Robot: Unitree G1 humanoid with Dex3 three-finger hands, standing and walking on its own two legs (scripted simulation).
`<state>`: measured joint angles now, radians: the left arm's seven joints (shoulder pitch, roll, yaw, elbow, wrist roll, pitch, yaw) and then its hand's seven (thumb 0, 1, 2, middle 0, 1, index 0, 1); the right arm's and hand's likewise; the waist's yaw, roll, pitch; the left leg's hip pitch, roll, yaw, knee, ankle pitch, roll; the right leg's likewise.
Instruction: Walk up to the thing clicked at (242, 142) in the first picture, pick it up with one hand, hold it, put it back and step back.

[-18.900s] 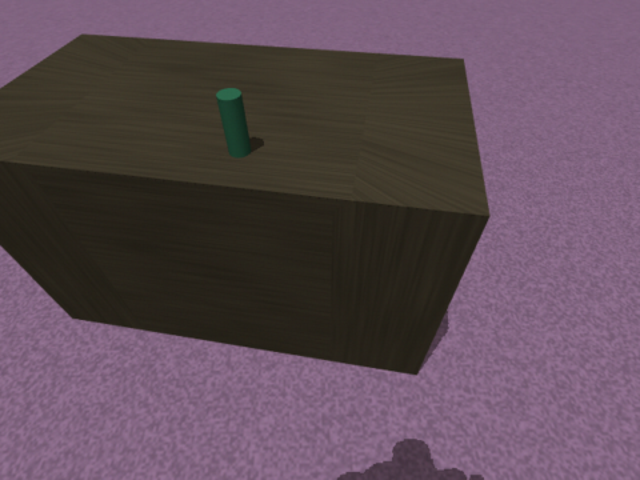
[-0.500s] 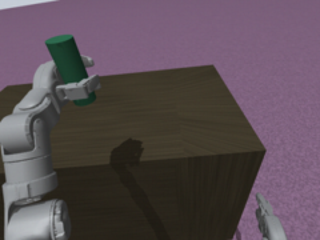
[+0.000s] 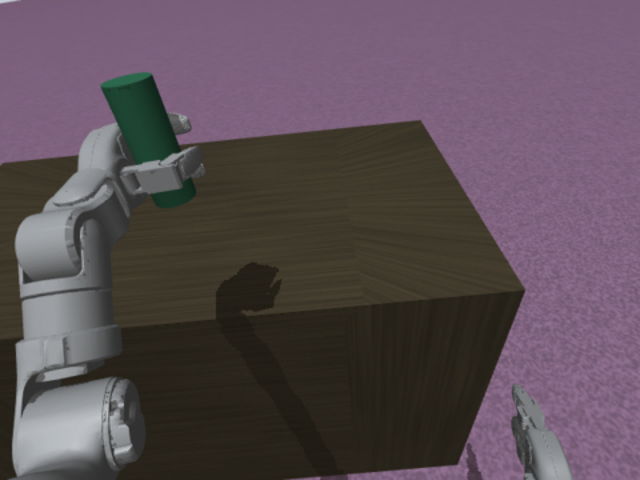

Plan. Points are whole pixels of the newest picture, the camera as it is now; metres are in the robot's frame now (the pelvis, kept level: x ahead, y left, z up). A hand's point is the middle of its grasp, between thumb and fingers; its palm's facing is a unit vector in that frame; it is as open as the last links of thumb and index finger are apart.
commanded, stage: crouch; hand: left
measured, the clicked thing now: (153, 144) +0.39 +0.17 +0.31
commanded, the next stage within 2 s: lower in 1.22 s
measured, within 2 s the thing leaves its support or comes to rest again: neither
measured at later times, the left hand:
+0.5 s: hand (187, 191) +0.45 +0.19 +0.20, palm faces +0.17 -0.98 +0.00, open 6.5 cm
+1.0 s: hand (195, 203) +0.49 +0.20 +0.16, palm faces +0.18 -0.98 +0.00, open 6.6 cm
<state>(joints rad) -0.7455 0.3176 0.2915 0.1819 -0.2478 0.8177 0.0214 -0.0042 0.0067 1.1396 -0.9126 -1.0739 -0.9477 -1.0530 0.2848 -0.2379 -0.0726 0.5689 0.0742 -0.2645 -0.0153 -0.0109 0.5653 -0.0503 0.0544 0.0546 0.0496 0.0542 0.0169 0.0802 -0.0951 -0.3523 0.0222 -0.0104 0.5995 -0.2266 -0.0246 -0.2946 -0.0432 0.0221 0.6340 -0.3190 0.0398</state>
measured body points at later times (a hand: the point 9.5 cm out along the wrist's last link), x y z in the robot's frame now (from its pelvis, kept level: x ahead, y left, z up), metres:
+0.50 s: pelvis +0.01 +0.00 +0.00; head +0.00 -0.01 +0.45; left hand +0.44 +0.24 +0.20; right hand +0.16 -0.25 -0.06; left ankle +0.06 +0.14 -0.73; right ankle +0.01 -0.14 -0.73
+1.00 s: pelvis +0.03 +0.00 +0.00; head +0.06 +0.00 +0.45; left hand +0.47 +0.25 +0.16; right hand +0.18 -0.25 -0.07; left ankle +0.06 +0.14 -0.72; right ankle +0.01 -0.14 -0.72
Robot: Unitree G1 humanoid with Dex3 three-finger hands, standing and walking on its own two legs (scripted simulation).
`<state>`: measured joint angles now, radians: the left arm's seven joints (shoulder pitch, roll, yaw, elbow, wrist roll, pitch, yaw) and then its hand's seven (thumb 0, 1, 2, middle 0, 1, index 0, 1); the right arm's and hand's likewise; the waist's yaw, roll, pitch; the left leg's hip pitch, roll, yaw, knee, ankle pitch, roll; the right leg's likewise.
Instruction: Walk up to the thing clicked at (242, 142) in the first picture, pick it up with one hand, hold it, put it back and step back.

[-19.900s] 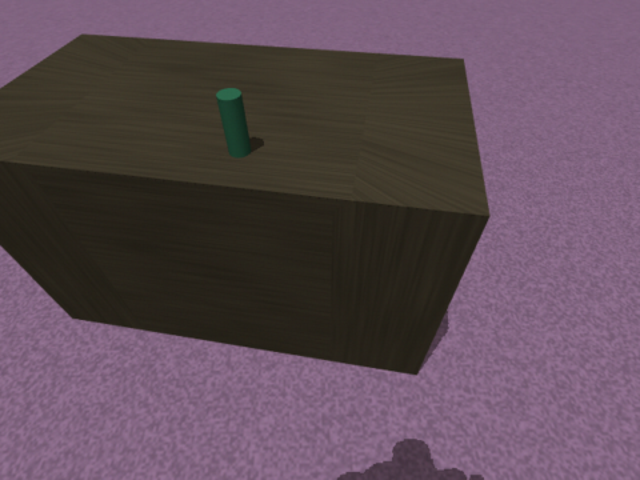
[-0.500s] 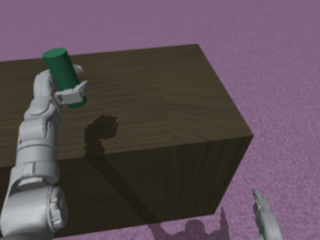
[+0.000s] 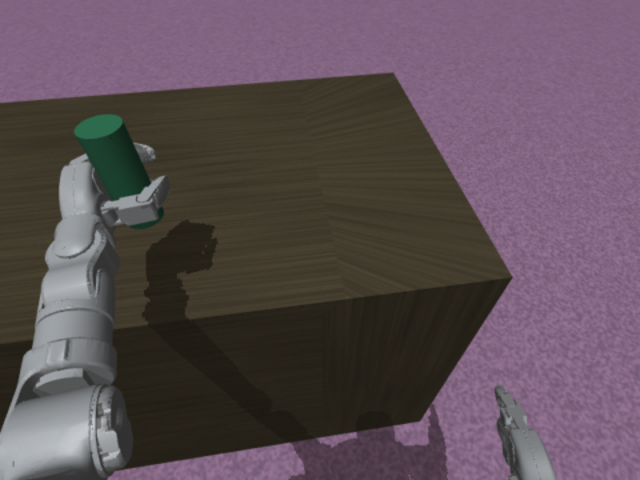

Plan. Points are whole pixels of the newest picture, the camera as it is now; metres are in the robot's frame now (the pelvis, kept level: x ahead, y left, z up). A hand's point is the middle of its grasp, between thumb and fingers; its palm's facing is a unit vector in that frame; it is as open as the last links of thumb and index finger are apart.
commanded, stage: crouch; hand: left
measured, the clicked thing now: (124, 176) +0.45 +0.22 +0.18
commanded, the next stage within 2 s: lower in 0.22 s
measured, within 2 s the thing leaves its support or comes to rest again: rests again in 1.46 s
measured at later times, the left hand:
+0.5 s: hand (149, 199) +0.46 +0.21 +0.13, palm faces +0.19 -0.98 +0.00, open 6.6 cm
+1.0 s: hand (162, 223) +0.47 +0.21 +0.07, palm faces +0.18 -0.98 -0.01, open 6.6 cm
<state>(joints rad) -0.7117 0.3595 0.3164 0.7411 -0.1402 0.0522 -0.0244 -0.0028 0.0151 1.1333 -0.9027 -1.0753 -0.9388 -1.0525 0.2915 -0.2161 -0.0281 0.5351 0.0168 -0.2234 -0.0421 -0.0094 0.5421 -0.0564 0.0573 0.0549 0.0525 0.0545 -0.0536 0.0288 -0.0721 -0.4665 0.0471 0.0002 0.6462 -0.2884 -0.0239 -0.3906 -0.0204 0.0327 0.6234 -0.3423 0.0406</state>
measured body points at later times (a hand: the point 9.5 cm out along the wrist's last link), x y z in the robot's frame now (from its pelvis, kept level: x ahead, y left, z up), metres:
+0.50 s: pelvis +0.00 +0.00 -0.01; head +0.04 +0.00 +0.44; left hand +0.44 +0.26 +0.13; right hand +0.15 -0.26 -0.08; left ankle +0.02 +0.13 -0.72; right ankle -0.02 -0.15 -0.72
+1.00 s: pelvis -0.01 +0.00 -0.03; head +0.07 +0.02 +0.42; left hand +0.45 +0.26 +0.08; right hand +0.14 -0.26 -0.08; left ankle +0.02 +0.13 -0.72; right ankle -0.02 -0.15 -0.72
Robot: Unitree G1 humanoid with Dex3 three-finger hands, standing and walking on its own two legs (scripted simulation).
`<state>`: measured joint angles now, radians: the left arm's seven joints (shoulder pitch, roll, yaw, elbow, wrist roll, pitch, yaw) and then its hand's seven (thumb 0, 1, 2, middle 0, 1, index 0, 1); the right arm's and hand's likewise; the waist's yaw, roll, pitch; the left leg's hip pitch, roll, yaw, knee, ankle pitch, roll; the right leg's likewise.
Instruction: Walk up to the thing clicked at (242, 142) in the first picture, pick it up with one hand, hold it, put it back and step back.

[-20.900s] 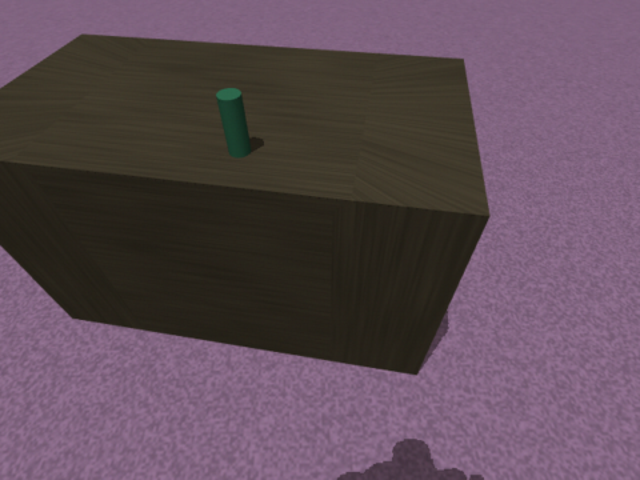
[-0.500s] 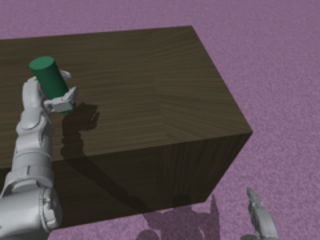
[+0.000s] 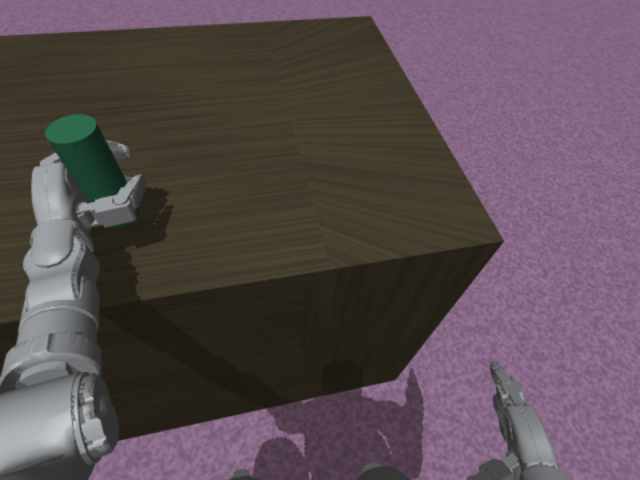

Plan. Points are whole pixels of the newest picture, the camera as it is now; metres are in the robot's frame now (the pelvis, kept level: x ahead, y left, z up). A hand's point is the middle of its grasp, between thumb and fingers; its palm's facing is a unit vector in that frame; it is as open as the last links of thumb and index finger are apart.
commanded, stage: lower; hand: left
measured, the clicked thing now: (98, 175) +0.48 +0.22 +0.12
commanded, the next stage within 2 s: loosen in 0.40 s
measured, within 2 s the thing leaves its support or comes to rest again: rests again in 0.46 s
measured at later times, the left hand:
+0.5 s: hand (128, 204) +0.48 +0.21 +0.07, palm faces +0.19 -0.98 -0.02, open 6.6 cm
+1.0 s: hand (126, 201) +0.48 +0.21 +0.08, palm faces +0.20 -0.98 +0.00, open 11.2 cm
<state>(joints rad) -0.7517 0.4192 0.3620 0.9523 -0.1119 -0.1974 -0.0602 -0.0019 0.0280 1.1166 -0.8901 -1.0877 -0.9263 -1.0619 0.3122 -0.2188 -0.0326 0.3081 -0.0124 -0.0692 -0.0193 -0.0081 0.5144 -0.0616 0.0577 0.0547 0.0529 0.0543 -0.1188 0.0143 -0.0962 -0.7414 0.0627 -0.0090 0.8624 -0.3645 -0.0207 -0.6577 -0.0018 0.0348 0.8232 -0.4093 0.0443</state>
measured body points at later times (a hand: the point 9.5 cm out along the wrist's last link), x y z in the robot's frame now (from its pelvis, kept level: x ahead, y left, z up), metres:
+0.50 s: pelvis +0.01 +0.00 -0.01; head +0.09 +0.02 +0.43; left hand +0.46 +0.26 +0.07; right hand +0.17 -0.25 -0.04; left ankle +0.03 +0.13 -0.70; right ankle -0.01 -0.15 -0.70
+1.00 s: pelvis +0.00 +0.00 -0.01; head +0.08 +0.01 +0.43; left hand +0.46 +0.26 +0.08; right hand +0.15 -0.25 -0.05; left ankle +0.03 +0.13 -0.70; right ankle -0.01 -0.15 -0.70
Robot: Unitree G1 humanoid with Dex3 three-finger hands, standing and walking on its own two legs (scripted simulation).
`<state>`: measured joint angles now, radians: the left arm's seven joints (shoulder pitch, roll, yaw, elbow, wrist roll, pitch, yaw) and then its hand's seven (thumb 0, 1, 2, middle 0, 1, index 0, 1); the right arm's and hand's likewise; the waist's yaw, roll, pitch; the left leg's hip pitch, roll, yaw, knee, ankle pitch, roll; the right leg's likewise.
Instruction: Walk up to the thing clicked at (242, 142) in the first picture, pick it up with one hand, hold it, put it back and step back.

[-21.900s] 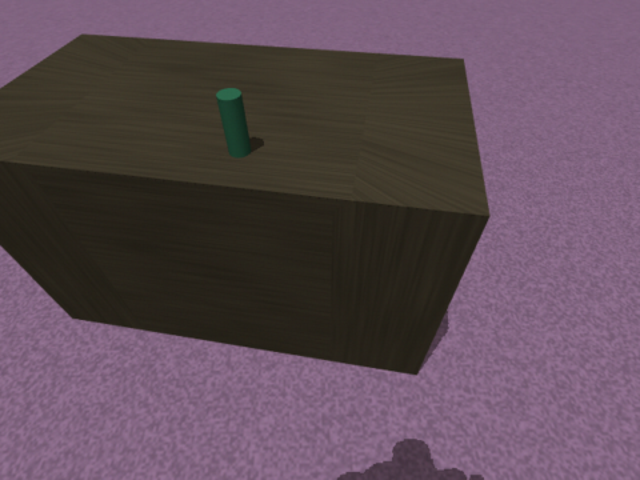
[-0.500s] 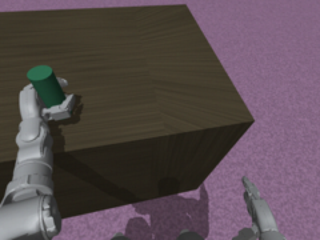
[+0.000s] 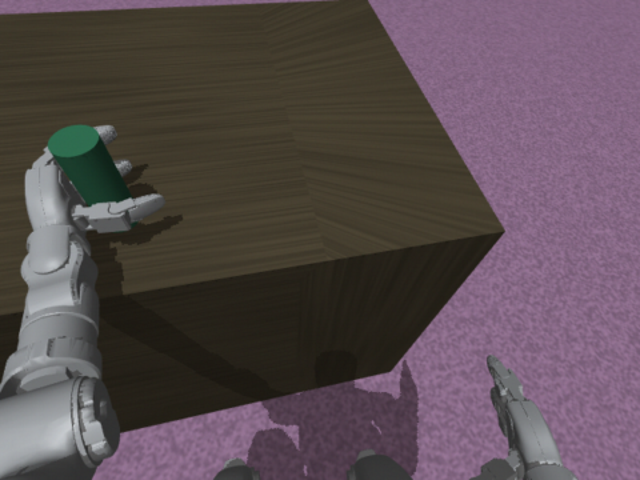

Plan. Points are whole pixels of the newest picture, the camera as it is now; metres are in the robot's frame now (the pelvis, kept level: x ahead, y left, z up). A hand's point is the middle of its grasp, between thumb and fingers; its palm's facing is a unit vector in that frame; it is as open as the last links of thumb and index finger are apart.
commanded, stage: open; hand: left
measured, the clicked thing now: (100, 183) +0.48 +0.22 +0.10
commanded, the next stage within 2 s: withdraw in 0.02 s
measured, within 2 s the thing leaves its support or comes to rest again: neither
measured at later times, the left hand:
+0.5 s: hand (14, 126) +0.48 +0.27 +0.19, palm faces +0.26 -0.96 -0.03, open 16.7 cm
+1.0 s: hand out of the picture +0.39 +0.38 +0.19, palm faces +0.49 -0.81 -0.33, open 17.5 cm
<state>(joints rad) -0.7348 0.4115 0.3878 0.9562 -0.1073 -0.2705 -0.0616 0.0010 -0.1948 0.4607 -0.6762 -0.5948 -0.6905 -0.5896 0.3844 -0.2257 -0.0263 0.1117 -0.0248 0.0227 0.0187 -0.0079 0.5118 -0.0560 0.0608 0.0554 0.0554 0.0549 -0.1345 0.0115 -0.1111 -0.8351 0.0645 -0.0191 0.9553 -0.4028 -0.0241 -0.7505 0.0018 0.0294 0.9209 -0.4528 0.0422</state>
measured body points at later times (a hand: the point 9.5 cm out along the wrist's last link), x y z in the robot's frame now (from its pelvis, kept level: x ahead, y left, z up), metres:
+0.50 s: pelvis +0.02 +0.00 +0.01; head +0.06 +0.02 +0.46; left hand +0.46 +0.32 +0.19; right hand +0.16 -0.26 -0.02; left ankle +0.03 +0.13 -0.68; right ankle -0.01 -0.15 -0.68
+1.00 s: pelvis +0.01 +0.01 +0.03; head +0.05 +0.01 +0.48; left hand +0.36 +0.42 +0.21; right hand +0.16 -0.25 -0.04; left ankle +0.03 +0.13 -0.68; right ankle -0.01 -0.15 -0.68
